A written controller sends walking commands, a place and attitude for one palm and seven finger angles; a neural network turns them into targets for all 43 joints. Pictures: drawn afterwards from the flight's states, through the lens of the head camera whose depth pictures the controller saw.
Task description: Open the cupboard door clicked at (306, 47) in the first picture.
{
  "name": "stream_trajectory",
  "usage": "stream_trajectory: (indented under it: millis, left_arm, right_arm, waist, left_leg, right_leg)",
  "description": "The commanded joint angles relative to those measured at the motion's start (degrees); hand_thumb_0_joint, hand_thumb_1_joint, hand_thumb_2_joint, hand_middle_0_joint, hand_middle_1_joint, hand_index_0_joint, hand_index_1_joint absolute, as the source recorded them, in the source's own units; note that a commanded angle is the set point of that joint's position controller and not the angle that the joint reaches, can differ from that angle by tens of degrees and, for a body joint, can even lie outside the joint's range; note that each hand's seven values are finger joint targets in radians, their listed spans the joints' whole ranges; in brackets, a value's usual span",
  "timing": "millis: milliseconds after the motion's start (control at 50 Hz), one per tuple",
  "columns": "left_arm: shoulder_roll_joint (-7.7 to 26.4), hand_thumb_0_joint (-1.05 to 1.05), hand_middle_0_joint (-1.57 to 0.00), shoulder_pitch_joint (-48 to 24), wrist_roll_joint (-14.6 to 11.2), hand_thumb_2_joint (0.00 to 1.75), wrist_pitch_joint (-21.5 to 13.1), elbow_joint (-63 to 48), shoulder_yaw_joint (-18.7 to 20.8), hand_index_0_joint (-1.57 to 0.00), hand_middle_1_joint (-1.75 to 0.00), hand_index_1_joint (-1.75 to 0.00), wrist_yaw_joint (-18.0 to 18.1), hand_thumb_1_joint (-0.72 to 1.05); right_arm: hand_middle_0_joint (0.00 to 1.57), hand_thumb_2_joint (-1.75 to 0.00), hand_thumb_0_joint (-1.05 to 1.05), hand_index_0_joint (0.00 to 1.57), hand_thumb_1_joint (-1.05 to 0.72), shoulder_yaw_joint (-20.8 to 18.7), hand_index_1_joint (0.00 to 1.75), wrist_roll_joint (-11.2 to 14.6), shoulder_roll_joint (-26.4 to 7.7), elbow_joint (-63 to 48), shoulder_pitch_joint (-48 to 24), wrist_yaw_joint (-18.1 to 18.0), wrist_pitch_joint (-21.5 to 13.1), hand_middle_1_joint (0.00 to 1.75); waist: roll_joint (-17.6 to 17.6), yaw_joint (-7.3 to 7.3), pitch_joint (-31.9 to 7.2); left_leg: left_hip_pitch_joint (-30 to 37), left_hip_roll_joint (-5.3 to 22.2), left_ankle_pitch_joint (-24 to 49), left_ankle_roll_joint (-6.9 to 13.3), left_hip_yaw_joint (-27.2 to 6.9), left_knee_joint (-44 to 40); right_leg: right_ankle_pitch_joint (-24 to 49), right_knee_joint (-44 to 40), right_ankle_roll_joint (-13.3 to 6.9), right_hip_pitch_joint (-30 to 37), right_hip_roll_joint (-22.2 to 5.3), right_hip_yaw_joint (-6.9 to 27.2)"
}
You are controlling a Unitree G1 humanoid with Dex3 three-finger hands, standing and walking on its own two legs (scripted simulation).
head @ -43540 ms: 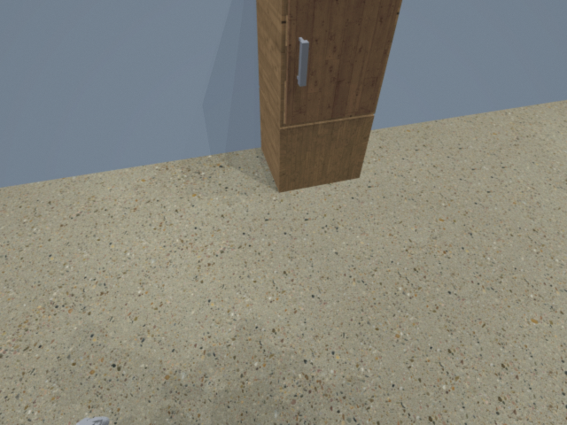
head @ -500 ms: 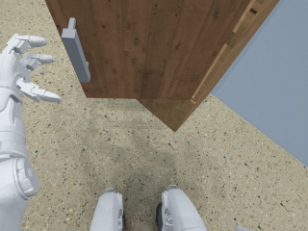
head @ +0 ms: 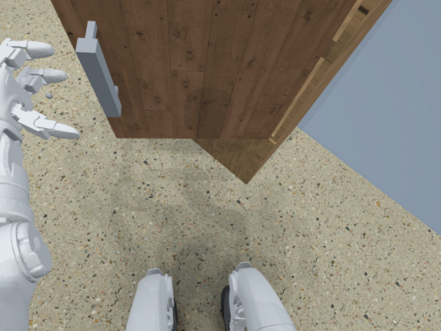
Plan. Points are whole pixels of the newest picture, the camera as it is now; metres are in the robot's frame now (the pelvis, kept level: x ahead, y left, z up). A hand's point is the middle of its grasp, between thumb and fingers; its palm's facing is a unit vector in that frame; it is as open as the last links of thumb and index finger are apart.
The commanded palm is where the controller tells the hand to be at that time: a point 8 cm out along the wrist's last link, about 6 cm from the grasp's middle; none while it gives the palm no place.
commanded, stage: move the hooked fingers beside the handle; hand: left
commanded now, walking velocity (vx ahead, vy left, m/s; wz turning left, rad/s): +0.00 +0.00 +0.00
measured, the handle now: (103, 73) +0.54 +0.17 +0.05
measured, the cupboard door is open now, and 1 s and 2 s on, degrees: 44 44 42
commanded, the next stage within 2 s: slide the fingers in behind the handle in 0.40 s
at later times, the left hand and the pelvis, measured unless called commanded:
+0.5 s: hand (50, 97) +0.49 +0.25 +0.04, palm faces +0.00 -1.00 -0.02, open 14.0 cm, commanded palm +0.48 +0.28 +0.05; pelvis +0.00 +0.00 +0.00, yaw +0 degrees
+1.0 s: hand (73, 97) +0.50 +0.22 +0.05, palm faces +0.01 -1.00 -0.02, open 14.0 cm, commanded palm +0.48 +0.24 +0.05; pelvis +0.00 +0.00 +0.00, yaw +1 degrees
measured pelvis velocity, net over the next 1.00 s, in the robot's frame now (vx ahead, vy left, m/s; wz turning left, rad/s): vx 0.00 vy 0.00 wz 0.01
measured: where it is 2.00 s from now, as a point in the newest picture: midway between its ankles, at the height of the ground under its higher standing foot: outside the picture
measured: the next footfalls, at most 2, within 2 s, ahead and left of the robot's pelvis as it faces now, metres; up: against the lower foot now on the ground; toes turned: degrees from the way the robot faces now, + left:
none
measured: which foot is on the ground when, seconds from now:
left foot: down 0.00-1.00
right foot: down 0.00-1.00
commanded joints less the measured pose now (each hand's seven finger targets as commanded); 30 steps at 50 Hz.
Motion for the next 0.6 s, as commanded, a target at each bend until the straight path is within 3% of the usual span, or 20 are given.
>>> stream_trajectory:
  millis: [0, 80, 100, 160, 180, 220, 260, 300, 340, 380, 400, 480, 540, 580]
  left_arm:
    - [12.94, 0.0, -0.3, -21.55, -1.43, 0.3, -3.33, -10.43, -1.26, -0.3, -1.2, -1.2, -0.8, -0.5]
    - [12.92, 0.0, -0.3, -22.56, -1.65, 0.3, -3.78, -10.52, -1.25, -0.3, -1.2, -1.2, -0.62, -0.5]
    - [11.69, 0.0, -0.3, -23.54, -1.75, 0.3, -4.07, -12.04, -2.21, -0.3, -1.2, -1.2, -0.51, -0.5]
    - [13.98, 0.0, -0.3, -22.04, -1.77, 0.3, -4.35, -11.34, 0.06, -0.3, -1.2, -1.2, 0.12, -0.5]
    - [12.52, 0.0, -0.3, -22.27, -1.61, 0.3, -4.23, -11.44, -1.21, -0.3, -1.2, -1.2, 0.2, -0.5]
    - [14.07, 0.0, -0.3, -21.21, -1.13, 0.3, -4.04, -10.6, -0.06, -0.3, -1.2, -1.2, 0.7, -0.5]
    - [16.85, 0.0, -0.3, -22.98, -0.94, 0.3, -4.68, -12.55, 1.69, -0.3, -1.2, -1.2, 0.86, -0.5]
    - [15.27, 0.0, -0.3, -22.58, -0.84, 0.3, -5.0, -13.01, 0.6, -0.3, -1.2, -1.2, 0.85, -0.5]
    - [13.28, 0.0, -0.3, -24.0, -1.26, 0.3, -5.23, -12.55, -1.05, -0.3, -1.2, -1.2, 0.68, -0.5]
    - [14.52, 0.0, -0.3, -23.16, -1.12, 0.3, -4.6, -10.88, -0.08, -0.3, -1.2, -1.2, 0.65, -0.5]
    - [13.23, 0.0, -0.3, -24.24, -1.09, 0.3, -4.27, -10.59, -1.45, -0.3, -1.2, -1.2, 0.56, -0.5]
    - [14.17, 0.0, -0.3, -24.67, -1.0, 0.3, -4.29, -11.49, -0.8, -0.3, -1.2, -1.2, 0.42, -0.5]
    - [9.63, 0.0, -0.3, -22.37, -2.06, 0.3, -4.4, -12.82, -3.03, -0.3, -1.2, -1.2, 0.42, -0.5]
    - [9.6, 0.0, -0.3, -22.55, -1.86, 0.3, -3.88, -12.27, -2.85, -0.3, -1.2, -1.2, 0.98, -0.5]
  right_arm:
    - [0.2, -0.9, 0.0, 0.2, -0.9, -4.68, 0.3, 0.12, -11.6, -2.1, 8.95, -0.87, -1.12, 0.3]
    - [0.2, -0.9, 0.0, 0.2, -0.9, -4.79, 0.3, 0.0, -11.85, -1.99, 8.95, -1.13, -1.07, 0.3]
    - [0.2, -0.9, 0.0, 0.2, -0.9, -4.87, 0.3, -0.07, -11.63, -2.03, 8.63, -1.01, -1.23, 0.3]
    - [0.2, -0.9, 0.0, 0.2, -0.9, -4.85, 0.3, -0.11, -11.91, -2.04, 8.88, -0.97, -0.94, 0.3]
    - [0.2, -0.9, 0.0, 0.2, -0.9, -4.8, 0.3, -0.05, -11.54, -2.34, 8.5, -0.84, -0.95, 0.3]
    - [0.2, -0.9, 0.0, 0.2, -0.9, -4.66, 0.3, -0.06, -11.69, -2.67, 8.18, -0.76, -0.73, 0.3]
    - [0.2, -0.9, 0.0, 0.2, -0.9, -4.48, 0.3, -0.17, -11.74, -2.86, 8.18, -0.89, -0.71, 0.3]
    - [0.2, -0.9, 0.0, 0.2, -0.9, -4.54, 0.3, -0.16, -11.49, -3.04, 7.66, -0.68, -0.77, 0.3]
    - [0.2, -0.9, 0.0, 0.2, -0.9, -4.54, 0.3, -0.05, -11.42, -2.77, 7.88, -0.8, -0.87, 0.3]
    - [0.2, -0.9, 0.0, 0.2, -0.9, -4.48, 0.3, -0.01, -11.78, -2.51, 7.9, -0.85, -0.72, 0.3]
    - [0.2, -0.9, 0.0, 0.2, -0.9, -4.44, 0.3, 0.01, -11.8, -2.46, 7.84, -0.91, -0.76, 0.3]
    - [0.2, -0.9, 0.0, 0.2, -0.9, -4.5, 0.3, -0.21, -11.93, -2.27, 8.24, -1.03, -0.85, 0.3]
    - [0.2, -0.9, 0.0, 0.2, -0.9, -4.82, 0.3, -0.2, -11.32, -2.44, 8.66, -0.59, -1.01, 0.3]
    - [0.2, -0.9, 0.0, 0.2, -0.9, -4.98, 0.3, -0.22, -11.5, -2.03, 8.69, -0.5, -0.66, 0.3]
  waist:
    - [9.92, -0.41, -28.64]
    - [9.63, -0.36, -28.95]
    - [11.26, -0.43, -29.92]
    - [9.42, 0.07, -30.58]
    - [10.31, 0.01, -30.16]
    - [9.47, 0.47, -29.23]
    - [10.4, 0.85, -31.57]
    - [12.02, 0.95, -31.48]
    - [10.84, -0.34, -29.82]
    - [10.67, 0.09, -29.94]
    - [10.2, -0.7, -29.28]
    - [11.39, -0.13, -30.98]
    - [11.97, 0.07, -32.32]
    - [10.55, -0.22, -31.27]
  left_leg:
    - [27.89, -1.37, 24.15, -0.05, -4.55, -8.46]
    - [29.36, -1.25, 25.62, -0.32, -5.22, -8.42]
    - [30.23, -1.32, 26.31, -0.33, -5.19, -8.19]
    - [30.3, -1.27, 27.99, -0.37, -5.23, -8.01]
    - [29.67, -1.4, 27.42, -0.33, -5.0, -8.01]
    - [27.98, -1.55, 25.64, -0.29, -4.79, -8.21]
    - [28.4, -1.49, 26.78, -0.3, -4.68, -7.77]
    - [29.89, -1.47, 27.2, -0.58, -5.02, -7.89]
    - [30.01, -1.35, 26.12, -0.37, -5.33, -7.91]
    - [29.27, -1.33, 25.42, -0.53, -5.34, -8.13]
    - [28.53, -1.4, 24.35, -0.35, -5.25, -8.03]
    - [29.94, -1.31, 25.49, -0.58, -5.78, -8.18]
    - [32.9, -1.23, 28.73, -0.71, -6.01, -8.31]
    - [32.01, -1.14, 27.76, -0.76, -5.98, -8.58]
  right_leg:
    - [15.09, -7.89, -1.3, 8.88, 1.65, 1.57]
    - [15.07, -7.34, -1.49, 7.64, 1.55, 1.12]
    - [15.23, -7.15, -1.49, 7.2, 1.47, 1.13]
    - [16.49, -6.93, -1.51, 8.3, 1.59, 1.2]
    - [16.37, -6.95, -1.44, 8.34, 1.55, 1.24]
    - [15.51, -7.08, -1.5, 9.29, 1.54, 1.35]
    - [16.74, -6.38, -1.51, 10.56, 1.59, 1.55]
    - [16.0, -6.5, -1.64, 9.21, 1.58, 1.37]
    - [15.01, -6.68, -1.69, 7.73, 1.8, 1.18]
    - [14.68, -6.79, -1.63, 8.11, 1.7, 1.14]
    - [14.24, -6.98, -1.49, 7.7, 1.68, 1.28]
    - [14.28, -6.54, -1.67, 7.32, 1.53, 0.97]
    - [15.41, -6.73, -1.8, 6.77, 1.69, 0.67]
    - [15.2, -7.15, -1.55, 6.95, 1.61, 0.67]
